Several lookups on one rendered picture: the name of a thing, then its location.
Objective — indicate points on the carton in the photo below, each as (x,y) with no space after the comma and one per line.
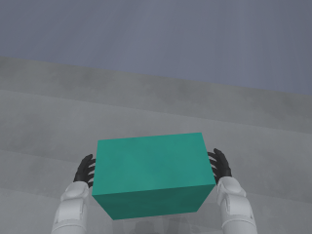
(152,175)

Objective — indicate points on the right robot hand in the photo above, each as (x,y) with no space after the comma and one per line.
(221,165)

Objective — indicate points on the robot left forearm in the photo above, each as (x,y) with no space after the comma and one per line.
(72,214)

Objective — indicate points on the robot right forearm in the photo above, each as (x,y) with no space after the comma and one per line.
(236,213)

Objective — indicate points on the left robot hand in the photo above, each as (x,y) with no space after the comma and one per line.
(84,170)

